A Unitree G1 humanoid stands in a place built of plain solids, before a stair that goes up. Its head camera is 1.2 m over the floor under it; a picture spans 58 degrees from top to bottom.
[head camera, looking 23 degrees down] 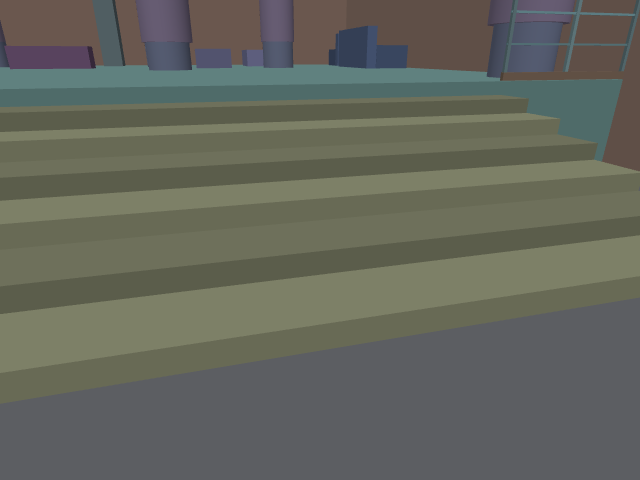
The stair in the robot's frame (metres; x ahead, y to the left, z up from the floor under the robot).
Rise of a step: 0.14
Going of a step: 0.45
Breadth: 7.23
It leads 15 degrees to the left of straight ahead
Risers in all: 7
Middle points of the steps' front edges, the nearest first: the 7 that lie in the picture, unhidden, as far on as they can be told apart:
1.34 0.88 0.14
1.77 0.99 0.27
2.21 1.11 0.41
2.64 1.22 0.55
3.07 1.34 0.68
3.50 1.45 0.82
3.94 1.57 0.96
